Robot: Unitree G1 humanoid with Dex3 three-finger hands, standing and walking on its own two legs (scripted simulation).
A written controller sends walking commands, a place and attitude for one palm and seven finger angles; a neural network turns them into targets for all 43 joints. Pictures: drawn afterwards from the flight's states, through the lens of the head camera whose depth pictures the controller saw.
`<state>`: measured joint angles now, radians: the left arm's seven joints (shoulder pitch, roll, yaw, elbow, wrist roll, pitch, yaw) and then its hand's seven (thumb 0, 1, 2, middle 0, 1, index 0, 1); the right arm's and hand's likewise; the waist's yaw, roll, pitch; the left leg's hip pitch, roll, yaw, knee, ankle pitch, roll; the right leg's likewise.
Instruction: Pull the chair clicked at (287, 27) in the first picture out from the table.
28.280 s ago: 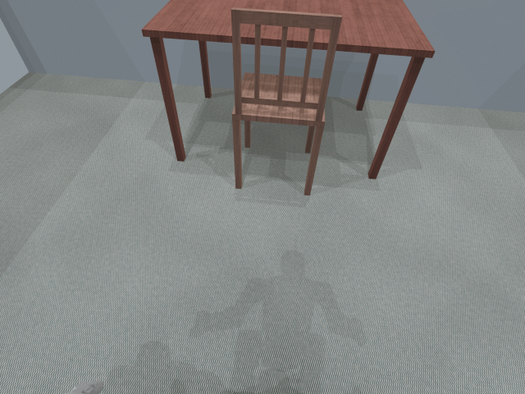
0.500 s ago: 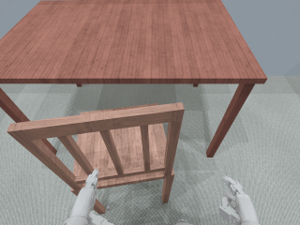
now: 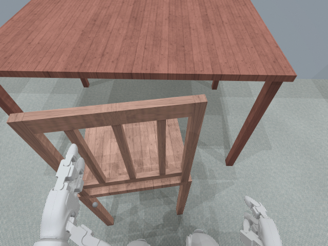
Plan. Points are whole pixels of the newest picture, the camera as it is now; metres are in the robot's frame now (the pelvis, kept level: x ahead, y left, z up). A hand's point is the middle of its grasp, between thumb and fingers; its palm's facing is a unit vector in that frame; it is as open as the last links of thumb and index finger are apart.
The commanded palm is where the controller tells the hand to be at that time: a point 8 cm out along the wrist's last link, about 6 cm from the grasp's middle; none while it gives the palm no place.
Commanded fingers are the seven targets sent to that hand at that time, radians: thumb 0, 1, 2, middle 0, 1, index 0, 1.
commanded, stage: draw the hand back to the body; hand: left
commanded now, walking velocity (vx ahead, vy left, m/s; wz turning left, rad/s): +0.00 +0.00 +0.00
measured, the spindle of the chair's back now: (126, 154) +0.35 +0.12 +0.00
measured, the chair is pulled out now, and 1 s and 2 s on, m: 0.15 0.15 0.15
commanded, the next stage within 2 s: step back with the hand held close in 1.28 s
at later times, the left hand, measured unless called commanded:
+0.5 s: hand (37, 190) +0.20 +0.23 +0.14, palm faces +0.28 -0.89 -0.37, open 15.0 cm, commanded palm +0.16 +0.27 +0.18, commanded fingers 0.00 0.21 0.57 -0.10 -0.16 -0.10 -0.16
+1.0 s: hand out of the picture +0.23 +0.28 +0.25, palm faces +0.50 -0.75 -0.44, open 8.3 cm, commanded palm +0.18 +0.31 +0.25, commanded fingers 0.00 0.90 0.90 -0.20 -0.30 -0.20 -0.30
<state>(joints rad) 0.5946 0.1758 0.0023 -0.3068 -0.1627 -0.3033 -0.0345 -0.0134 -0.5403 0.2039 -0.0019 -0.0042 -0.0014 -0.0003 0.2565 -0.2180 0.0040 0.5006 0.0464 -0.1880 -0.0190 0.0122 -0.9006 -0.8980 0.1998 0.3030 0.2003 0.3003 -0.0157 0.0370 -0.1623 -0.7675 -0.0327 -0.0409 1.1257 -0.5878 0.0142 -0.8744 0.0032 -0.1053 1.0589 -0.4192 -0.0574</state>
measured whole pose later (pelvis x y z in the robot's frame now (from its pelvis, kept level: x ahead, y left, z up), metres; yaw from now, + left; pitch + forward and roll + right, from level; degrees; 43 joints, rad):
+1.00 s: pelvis +0.05 +0.01 +0.08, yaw +0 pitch -2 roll -1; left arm 0.50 0.36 0.38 -0.45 -0.08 -0.05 0.15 0.01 0.75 0.83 -0.19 -0.27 -0.18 -0.27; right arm 0.17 -0.23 0.01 0.64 0.03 -0.15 -0.06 0.01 -0.90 -0.90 0.20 0.30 0.20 0.30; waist 0.07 0.09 0.00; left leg -0.08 -0.03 -0.05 0.47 -0.36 0.03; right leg -0.19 0.02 -0.09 0.46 -0.23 -0.03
